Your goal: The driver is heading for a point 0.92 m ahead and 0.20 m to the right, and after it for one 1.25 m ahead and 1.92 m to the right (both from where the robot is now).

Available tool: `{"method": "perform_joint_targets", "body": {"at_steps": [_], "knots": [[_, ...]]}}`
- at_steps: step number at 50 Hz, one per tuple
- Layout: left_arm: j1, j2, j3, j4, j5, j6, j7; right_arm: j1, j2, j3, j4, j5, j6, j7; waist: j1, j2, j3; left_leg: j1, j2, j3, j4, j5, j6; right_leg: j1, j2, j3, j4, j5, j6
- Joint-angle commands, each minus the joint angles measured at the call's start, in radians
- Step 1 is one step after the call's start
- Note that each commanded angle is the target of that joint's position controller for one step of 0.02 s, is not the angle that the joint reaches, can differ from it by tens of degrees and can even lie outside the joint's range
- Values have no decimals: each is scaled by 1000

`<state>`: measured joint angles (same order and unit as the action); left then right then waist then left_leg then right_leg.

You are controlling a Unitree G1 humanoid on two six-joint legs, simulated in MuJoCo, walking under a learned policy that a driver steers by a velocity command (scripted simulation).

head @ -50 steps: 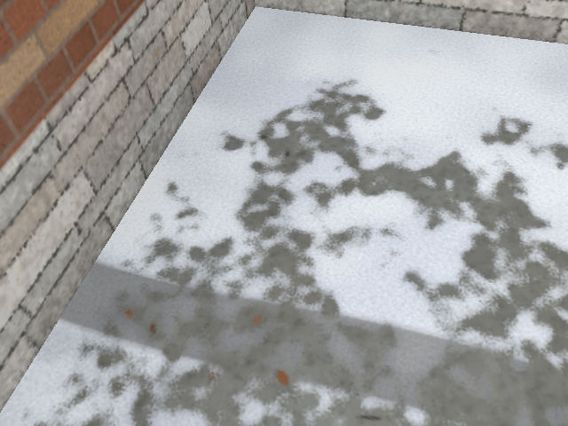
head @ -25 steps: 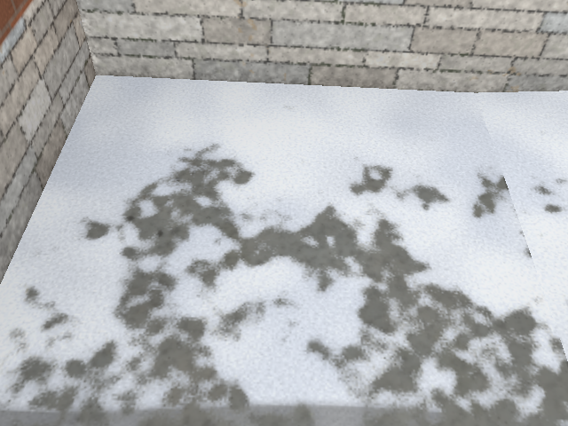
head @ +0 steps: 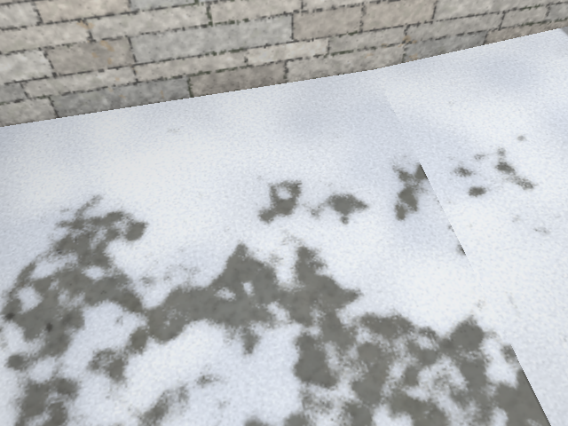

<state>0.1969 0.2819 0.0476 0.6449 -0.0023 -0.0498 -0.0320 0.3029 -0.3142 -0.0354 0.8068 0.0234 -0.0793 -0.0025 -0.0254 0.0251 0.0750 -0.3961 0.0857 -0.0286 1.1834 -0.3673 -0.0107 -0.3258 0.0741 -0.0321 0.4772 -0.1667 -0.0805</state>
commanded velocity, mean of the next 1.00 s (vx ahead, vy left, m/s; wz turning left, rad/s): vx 0.50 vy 0.00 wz -0.28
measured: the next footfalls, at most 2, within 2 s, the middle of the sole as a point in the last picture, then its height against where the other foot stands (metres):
left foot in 0.40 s outside the picture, level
right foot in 0.94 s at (337, 327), level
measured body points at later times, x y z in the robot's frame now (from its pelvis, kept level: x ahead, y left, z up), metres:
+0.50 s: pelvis +0.29 +0.07 -0.01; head +0.33 +0.07 +0.44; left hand +0.32 +0.35 -0.14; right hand +0.46 -0.19 -0.10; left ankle +0.38 +0.15 -0.73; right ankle +0.14 -0.07 -0.65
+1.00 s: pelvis +0.56 +0.01 -0.02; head +0.61 -0.01 +0.43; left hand +0.82 +0.21 -0.10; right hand +0.54 -0.29 -0.15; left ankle +0.41 +0.16 -0.67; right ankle +0.64 -0.09 -0.74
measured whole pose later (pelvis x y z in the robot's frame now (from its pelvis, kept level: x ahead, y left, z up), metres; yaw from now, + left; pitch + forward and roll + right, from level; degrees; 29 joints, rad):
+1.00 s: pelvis +0.56 +0.01 -0.02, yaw -17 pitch +1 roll +1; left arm 0.11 0.29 0.07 0.66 -0.02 -0.03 -0.04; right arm 0.28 -0.30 -0.06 0.85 0.01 -0.05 -0.01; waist -0.02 0.00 0.08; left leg -0.11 0.05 0.13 0.95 -0.48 -0.01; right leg -0.48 0.04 -0.05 0.63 -0.16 -0.11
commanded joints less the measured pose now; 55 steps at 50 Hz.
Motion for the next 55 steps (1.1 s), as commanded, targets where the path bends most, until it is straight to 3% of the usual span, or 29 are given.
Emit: {"method": "perform_joint_targets", "body": {"at_steps": [1, 3, 4, 8, 10, 14, 16, 17, 19, 20, 21, 22, 23, 24, 25, 26, 30, 34, 41, 44, 46, 47, 48, 49, 50, 51, 52, 53, 55], "knots": [[29, 107, 38, -32, -3, -44, 0, 32, -96, -26, -60, -4, -6, -1, 9, -108, -124, -184, 73, -42, -33, 109, -3, 228, -280, 311, -299, 158, -194], [38, 108, 36, -6, -4, -55, 4, -3, -85, -25, -68, -14, 5, 0, 5, -86, -75, -216, 79, -32, -100, 160, -14, 184, -265, 252, -326, 216, -190], [53, 140, 50, 14, -5, -51, 4, -10, -54, -15, -70, -21, 4, 16, 5, -83, -45, -261, 92, -37, -159, 195, -34, 187, -265, 224, -319, 286, -188], [100, 155, 59, 59, -1, -24, 17, -142, -10, 1, -100, -25, -16, 46, 63, -49, -28, -271, 75, -10, -426, 441, -50, 209, -246, 140, -309, 367, -150], [136, 149, 47, 89, -9, -27, 28, -246, -25, -3, -135, -17, -22, 36, 89, -69, -13, -216, 30, 16, -521, 539, -33, 188, -231, 119, -337, 284, -131], [228, 155, 50, 155, -7, -16, 30, -317, -44, -13, -163, 4, -12, 42, 103, -82, 41, -258, -1, 9, -638, 479, 13, 326, -290, 138, -286, 242, -104], [241, 195, 67, 156, -24, -11, 46, -336, -29, -5, -188, -21, -18, 55, 100, -80, 26, -260, -17, 24, -653, 393, 42, 384, -325, 144, -247, 317, -106], [227, 199, 71, 160, -25, -10, 49, -325, -37, -10, -188, -21, -20, 56, 79, -87, 19, -226, -24, 24, -664, 343, 58, 401, -336, 152, -220, 373, -97], [164, 184, 58, 154, -10, -2, 47, -148, -111, -45, -143, -5, -20, 46, -34, -132, -117, 32, -87, 67, -692, 304, 107, 411, -280, 121, -18, 674, -59], [171, 155, 42, 144, -2, 1, 49, 17, -162, -65, -106, -12, -18, 34, -105, -102, -246, 323, -34, 22, -659, 340, 146, 273, -228, 95, 205, 598, -27], [309, 44, 9, 125, -3, -12, 40, 124, -256, -88, -94, -40, -16, 28, -75, 115, -422, 758, 243, -393, -666, 189, 289, -139, -84, 50, 614, 181, 46], [296, 58, 7, 142, -24, -32, 34, 169, -177, -72, -82, -21, -7, 27, -103, 223, -504, 833, 323, -687, -837, 26, 317, -297, 2, 170, 795, -393, 58], [206, 156, 36, 120, -60, -42, 29, 112, -122, -53, -83, -18, -3, 22, -109, 145, -332, 710, 300, -576, -878, -70, 264, -398, -52, 214, 878, -365, 48], [128, 157, 37, 94, -62, -43, 30, 39, -105, -48, -95, -12, -1, 18, -76, 100, -193, 547, 268, -424, -902, -25, 229, -414, -110, 168, 851, -291, 40], [90, 143, 37, 88, -43, -38, 32, -23, -74, -41, -97, -19, -5, 20, -42, 52, -109, 399, 221, -312, -942, 57, 213, -380, -150, 148, 775, -221, 43], [109, 128, 44, 101, -31, -23, 37, -64, -50, -36, -101, -28, -15, 19, -3, 72, -85, 312, 185, -224, -978, 124, 195, -311, -185, 156, 713, -164, 45], [158, 68, 36, 127, -25, 26, 49, -102, -56, -44, -67, -42, -52, 27, 39, 46, -60, 216, 175, -58, -1058, 336, 219, -261, -203, 159, 646, -55, 74], [50, 59, 33, 88, -19, 7, 41, -81, -85, -52, -34, -47, -43, 12, 13, 25, -28, 288, 145, 72, -1075, 412, 194, -342, -197, 158, 436, 169, 79], [-162, 28, 11, -7, -21, -4, -9, -2, -134, -66, 7, -9, -4, 1, -64, 5, 45, 440, 176, 202, -1042, 548, 170, -356, -171, 15, 157, 204, 50], [-143, 61, 28, -38, -20, 6, -23, -15, -169, -77, 4, 3, 21, -8, -17, 38, -8, 534, 195, 236, -902, 934, 147, -283, -108, -49, 137, 64, 2], [-5, 118, 60, -19, -21, 17, -23, -33, -190, -84, -3, 3, 42, -19, 73, 62, -106, 534, 186, 255, -662, 1155, 124, -97, -36, -87, 134, -20, -47], [154, 168, 90, 19, -23, 20, -13, -55, -180, -78, -11, 6, 47, -24, 164, 37, -186, 430, 150, 274, -445, 1077, 91, 141, -3, -72, 51, 41, -89], [270, 256, 117, 43, -23, 35, 9, -19, -108, -52, -30, -23, 33, -23, 185, -110, -272, 164, 93, 269, -137, 588, 48, 430, -168, 196, 44, 64, -152], [198, 314, 119, 4, -27, 22, 10, 39, -2, -18, -84, -36, 3, -11, 69, -299, -361, -251, -148, 126, 215, -224, -13, 692, -396, 793, -95, -99, -369], [208, 223, 92, -10, -21, 5, 2, -55, -95, -33, -98, -5, -39, 7, 143, -166, -397, -366, -101, -75, 266, -208, 12, 699, -412, 834, -178, -146, -351], [182, 177, 78, -4, -15, -9, 0, -133, -119, -38, -129, 25, -59, 16, 140, -122, -270, -408, -55, -69, 218, -120, 36, 599, -373, 664, -180, -76, -302], [125, 157, 71, -4, -18, -16, -3, -136, -108, -36, -126, 11, -67, 12, 87, -27, -179, -373, -10, -62, 107, -45, 41, 453, -321, 540, -182, 51, -259], [77, 131, 63, -9, -19, -19, 2, -141, -120, -43, -119, -18, -63, 7, 57, -18, -157, -314, 18, -62, 0, -1, 29, 367, -281, 463, -194, 116, -232], [26, 132, 59, -34, -4, -10, 16, -115, -115, -46, -120, -24, -45, 12, 15, -56, -127, -232, 29, -49, -65, 40, -3, 242, -248, 416, -240, 208, -237]]}}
